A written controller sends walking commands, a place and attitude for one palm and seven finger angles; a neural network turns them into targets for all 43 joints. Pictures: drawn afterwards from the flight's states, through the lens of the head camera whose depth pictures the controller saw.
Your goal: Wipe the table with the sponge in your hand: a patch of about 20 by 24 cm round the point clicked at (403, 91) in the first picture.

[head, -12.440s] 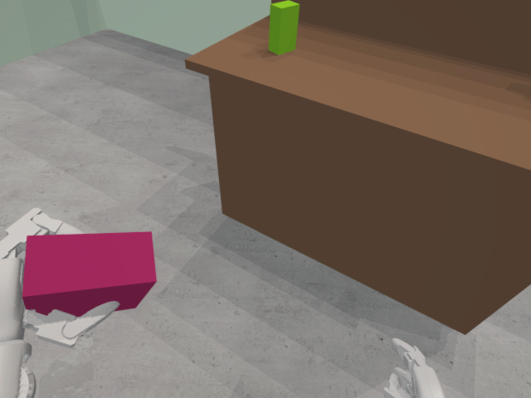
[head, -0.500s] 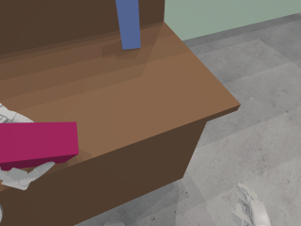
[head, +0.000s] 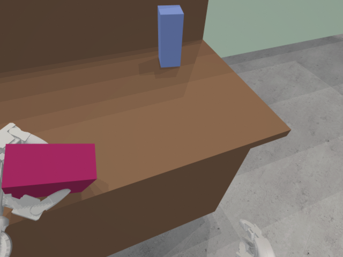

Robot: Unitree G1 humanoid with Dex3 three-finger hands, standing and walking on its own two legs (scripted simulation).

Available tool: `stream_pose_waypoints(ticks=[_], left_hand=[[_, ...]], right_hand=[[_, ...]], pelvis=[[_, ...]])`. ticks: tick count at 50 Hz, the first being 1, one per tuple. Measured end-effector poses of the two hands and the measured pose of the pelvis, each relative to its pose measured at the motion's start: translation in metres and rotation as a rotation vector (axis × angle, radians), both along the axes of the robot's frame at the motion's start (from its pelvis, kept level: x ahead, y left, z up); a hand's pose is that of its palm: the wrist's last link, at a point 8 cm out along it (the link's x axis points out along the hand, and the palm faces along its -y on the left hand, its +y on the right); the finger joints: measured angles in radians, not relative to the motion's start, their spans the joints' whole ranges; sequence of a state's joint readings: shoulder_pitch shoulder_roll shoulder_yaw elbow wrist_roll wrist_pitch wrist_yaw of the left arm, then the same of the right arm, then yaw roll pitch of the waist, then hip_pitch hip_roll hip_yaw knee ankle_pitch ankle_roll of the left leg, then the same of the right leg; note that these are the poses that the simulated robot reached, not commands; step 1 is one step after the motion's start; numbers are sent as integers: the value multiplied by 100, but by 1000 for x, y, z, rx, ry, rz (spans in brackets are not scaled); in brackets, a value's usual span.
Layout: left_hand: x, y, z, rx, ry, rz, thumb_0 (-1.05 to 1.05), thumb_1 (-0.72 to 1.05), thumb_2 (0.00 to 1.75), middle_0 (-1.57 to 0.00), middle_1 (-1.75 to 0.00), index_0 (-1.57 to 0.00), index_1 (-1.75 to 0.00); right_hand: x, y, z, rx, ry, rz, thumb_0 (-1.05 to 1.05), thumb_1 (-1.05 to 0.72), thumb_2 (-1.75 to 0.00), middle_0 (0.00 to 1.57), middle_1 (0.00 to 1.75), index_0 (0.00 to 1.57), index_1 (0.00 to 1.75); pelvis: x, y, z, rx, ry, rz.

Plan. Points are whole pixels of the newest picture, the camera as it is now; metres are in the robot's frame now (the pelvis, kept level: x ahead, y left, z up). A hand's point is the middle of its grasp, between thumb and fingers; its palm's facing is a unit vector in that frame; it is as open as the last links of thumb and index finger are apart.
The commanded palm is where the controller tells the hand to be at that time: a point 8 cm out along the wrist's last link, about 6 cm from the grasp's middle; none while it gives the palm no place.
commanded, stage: come to a stop and stand still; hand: left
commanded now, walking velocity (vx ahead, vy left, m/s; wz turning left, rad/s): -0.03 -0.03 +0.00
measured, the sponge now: (63, 171) +0.23 +0.21 +0.15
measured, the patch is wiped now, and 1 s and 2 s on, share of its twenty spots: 0.00 0.00 0.00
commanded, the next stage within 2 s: look again from close up in 0.92 s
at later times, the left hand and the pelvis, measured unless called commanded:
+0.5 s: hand (35, 159) +0.24 +0.26 +0.16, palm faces +0.28 -0.89 -0.37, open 10.3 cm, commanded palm +0.18 +0.30 +0.18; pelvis +0.01 +0.03 +0.01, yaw -3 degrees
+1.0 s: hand (3, 156) +0.24 +0.31 +0.16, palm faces +0.36 -0.85 -0.39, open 10.3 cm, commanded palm +0.18 +0.34 +0.18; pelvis +0.02 +0.06 +0.01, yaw -1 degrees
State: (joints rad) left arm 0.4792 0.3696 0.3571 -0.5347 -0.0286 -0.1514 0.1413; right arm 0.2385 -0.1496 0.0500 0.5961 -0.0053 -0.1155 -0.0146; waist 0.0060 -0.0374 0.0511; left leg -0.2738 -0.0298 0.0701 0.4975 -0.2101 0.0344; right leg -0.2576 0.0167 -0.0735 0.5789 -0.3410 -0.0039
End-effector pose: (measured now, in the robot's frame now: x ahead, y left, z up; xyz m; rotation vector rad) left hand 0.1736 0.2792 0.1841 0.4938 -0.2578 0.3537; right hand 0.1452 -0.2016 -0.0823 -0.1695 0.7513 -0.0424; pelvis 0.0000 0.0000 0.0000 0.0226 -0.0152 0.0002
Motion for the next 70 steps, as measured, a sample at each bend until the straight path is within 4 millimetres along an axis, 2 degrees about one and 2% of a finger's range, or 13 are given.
stream_pose_waypoints(ticks=[6, 9, 12, 16, 19, 21, 31, 37, 42, 51, 68, 70], left_hand=[[2, 2, 4, 9, 27, 16, -1, -51, 102, -72, -136, -72, -136], [17, 24, 17, 87, -40, 20, -1, -51, 102, -72, -136, -72, -136], [30, 37, 15, 10, -87, 62, -1, -51, 102, -72, -136, -72, -136], [32, 15, -1, -53, -46, -32, -1, -51, 102, -72, -136, -72, -136], [28, 0, -14, -70, 4, -134, -1, -51, 102, -72, -136, -72, -136], [27, 2, -17, -78, 11, -165, -1, -51, 102, -72, -136, -72, -136], [39, 56, -3, -28, -41, -38, -1, -51, 102, -72, -136, -72, -136], [40, 57, -12, -62, -9, -58, -1, -51, 102, -72, -136, -72, -136], [38, 61, -10, -45, -2, -75, -1, -51, 102, -72, -136, -72, -136], [28, 74, -10, -43, 5, -24, -1, -51, 102, -72, -136, -72, -136], [19, 62, -11, -50, 7, -41, -1, -51, 102, -72, -136, -72, -136], [26, 65, 6, 81, -28, -71, -1, -51, 102, -72, -136, -72, -135]], right_hand=[[0, -20, 0, -26, 4, -37, 1, -90, -90, 20, 30, 20, 30], [0, -30, 4, -66, 8, -25, 1, -90, -90, 20, 30, 20, 30], [3, -37, 11, -69, -18, -35, 1, -90, -90, 20, 30, 20, 30], [7, -41, 25, -74, -84, -77, 1, -90, -90, 20, 30, 20, 30], [9, -36, 34, -104, -101, -92, 1, -90, -90, 20, 30, 20, 30], [10, -30, 36, -123, -94, -92, 1, -90, -90, 20, 30, 19, 30], [30, 18, 29, -92, -53, -22, 1, -90, -90, 20, 30, 20, 30], [46, 43, 29, -63, -70, 12, 1, -90, -90, 20, 30, 20, 30], [53, 54, 31, -56, -82, 26, 1, -90, -90, 20, 30, 20, 30], [46, 51, 30, -70, -58, 16, 1, -90, -90, 20, 30, 20, 30], [22, 29, 29, -96, -45, -39, 1, -90, -90, 20, 30, 20, 30], [21, 31, 27, -118, -39, 6, 1, -90, -90, 20, 30, 20, 30]], pelvis=[[2, -1, 4, -34, 5, -17], [-2, -5, 4, -34, 4, -23], [-6, -1, 4, -30, -3, -37], [-6, 9, 4, -33, -3, -60], [-2, 15, 5, -39, 4, -62], [1, 19, 5, -42, 9, -58], [16, 41, 7, -51, 17, -41], [21, 54, 6, -51, 14, -36], [20, 60, 5, -51, 8, -29], [16, 63, 7, -61, 4, -26], [8, 57, 8, -58, -8, -25], [4, 53, 5, -56, -1, 3]])
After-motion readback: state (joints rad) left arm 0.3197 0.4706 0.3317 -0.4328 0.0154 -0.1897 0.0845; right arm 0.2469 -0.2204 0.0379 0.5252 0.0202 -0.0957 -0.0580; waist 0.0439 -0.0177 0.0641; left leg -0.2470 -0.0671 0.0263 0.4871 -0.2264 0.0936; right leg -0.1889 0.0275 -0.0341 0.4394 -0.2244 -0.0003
